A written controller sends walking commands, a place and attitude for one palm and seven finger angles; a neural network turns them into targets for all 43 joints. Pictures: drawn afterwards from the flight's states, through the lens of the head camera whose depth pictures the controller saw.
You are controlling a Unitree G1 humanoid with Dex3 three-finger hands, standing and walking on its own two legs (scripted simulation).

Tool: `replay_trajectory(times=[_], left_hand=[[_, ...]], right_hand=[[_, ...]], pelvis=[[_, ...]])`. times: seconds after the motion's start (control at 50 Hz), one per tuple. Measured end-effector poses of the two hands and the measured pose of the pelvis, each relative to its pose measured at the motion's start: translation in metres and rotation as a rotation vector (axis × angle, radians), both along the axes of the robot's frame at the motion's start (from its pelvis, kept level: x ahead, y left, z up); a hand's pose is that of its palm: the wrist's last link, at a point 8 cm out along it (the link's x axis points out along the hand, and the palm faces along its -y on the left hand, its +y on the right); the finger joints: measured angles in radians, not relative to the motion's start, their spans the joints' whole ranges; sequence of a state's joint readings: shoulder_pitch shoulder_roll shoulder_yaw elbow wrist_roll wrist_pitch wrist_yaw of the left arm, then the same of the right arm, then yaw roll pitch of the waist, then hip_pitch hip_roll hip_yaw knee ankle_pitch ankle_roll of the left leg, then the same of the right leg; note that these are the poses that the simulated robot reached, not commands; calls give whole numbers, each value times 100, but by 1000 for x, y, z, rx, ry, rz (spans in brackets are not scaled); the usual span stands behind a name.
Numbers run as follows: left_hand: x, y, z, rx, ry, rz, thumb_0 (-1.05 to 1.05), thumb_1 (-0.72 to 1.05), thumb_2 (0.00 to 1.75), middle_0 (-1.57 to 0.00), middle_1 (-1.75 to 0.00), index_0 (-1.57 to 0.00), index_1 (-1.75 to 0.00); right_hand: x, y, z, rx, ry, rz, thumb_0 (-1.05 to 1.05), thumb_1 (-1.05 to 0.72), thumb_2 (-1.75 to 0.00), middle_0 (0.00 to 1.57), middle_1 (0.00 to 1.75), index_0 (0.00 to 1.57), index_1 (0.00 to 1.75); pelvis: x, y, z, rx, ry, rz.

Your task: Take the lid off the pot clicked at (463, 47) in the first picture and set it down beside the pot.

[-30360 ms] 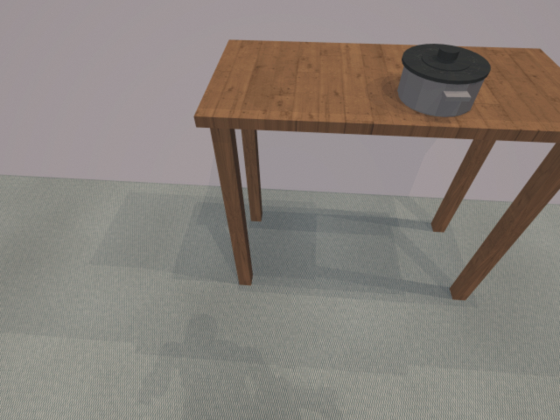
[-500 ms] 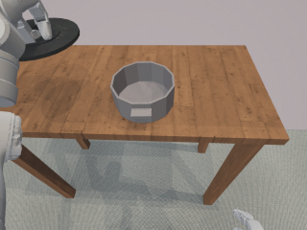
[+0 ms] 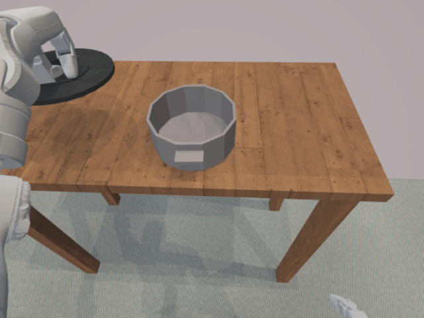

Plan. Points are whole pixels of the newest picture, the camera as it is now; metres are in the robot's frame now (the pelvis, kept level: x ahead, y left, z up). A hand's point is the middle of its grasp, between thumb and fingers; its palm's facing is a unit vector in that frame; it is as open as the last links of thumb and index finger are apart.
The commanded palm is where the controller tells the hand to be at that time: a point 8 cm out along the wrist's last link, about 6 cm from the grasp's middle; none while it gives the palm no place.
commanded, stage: lower the lid onto the table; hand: left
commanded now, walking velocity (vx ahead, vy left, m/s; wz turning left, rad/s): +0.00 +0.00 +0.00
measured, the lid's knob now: (53, 60) +0.49 +0.28 +0.24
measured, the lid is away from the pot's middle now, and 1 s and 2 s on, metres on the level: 0.23 0.23 0.22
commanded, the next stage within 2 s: none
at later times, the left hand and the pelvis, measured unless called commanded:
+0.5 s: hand (48, 92) +0.43 +0.28 +0.21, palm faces -0.28 -0.10 -0.95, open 3.6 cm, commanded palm +0.42 +0.28 +0.29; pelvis +0.00 -0.01 +0.00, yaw +0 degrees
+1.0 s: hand (63, 104) +0.44 +0.27 +0.18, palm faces -0.34 -0.11 -0.94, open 3.6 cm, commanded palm +0.43 +0.27 +0.25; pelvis +0.00 +0.00 +0.00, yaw -1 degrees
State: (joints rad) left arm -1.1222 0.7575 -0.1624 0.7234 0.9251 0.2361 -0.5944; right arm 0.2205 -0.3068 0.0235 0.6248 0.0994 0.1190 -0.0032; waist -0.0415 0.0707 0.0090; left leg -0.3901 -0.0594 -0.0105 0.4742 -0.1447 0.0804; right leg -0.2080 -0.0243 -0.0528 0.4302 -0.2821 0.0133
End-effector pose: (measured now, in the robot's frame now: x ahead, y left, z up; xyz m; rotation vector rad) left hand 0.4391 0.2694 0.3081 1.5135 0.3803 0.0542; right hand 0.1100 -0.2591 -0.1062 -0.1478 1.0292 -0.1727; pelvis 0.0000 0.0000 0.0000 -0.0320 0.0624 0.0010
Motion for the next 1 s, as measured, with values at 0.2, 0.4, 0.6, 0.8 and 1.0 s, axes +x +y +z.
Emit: replay_trajectory(times=[0.2,0.4,0.6,0.8,1.0], left_hand=[[-3,-1,-16,3,41,10,-13,31,110,-63,-77,-123,-101],[-8,8,-26,-29,65,29,-13,31,110,-63,-77,-123,-101],[-10,12,-45,-26,104,13,-13,31,110,-63,-76,-123,-101],[-1,9,-57,-42,124,-16,-13,31,110,-63,-77,-123,-101],[0,6,-70,-55,138,-50,-13,32,110,-63,-77,-123,-101]], right_hand=[[10,-2,0,18,-16,8,1,-91,-90,20,30,20,30],[6,-10,2,12,-7,-10,1,-91,-90,20,30,21,30],[-5,-18,0,-17,35,-23,1,-91,-90,20,30,20,30],[-13,-15,-1,-11,51,-48,1,-91,-90,20,30,20,30],[-17,-9,-2,0,53,-58,1,-91,-90,20,30,21,30]], pelvis=[[-1,-5,0,2,-2,-1],[-1,-11,0,1,-10,-4],[-2,-12,-1,-4,-13,4],[-2,-8,-1,-5,-3,-5],[-1,-3,-1,-5,0,-12]])
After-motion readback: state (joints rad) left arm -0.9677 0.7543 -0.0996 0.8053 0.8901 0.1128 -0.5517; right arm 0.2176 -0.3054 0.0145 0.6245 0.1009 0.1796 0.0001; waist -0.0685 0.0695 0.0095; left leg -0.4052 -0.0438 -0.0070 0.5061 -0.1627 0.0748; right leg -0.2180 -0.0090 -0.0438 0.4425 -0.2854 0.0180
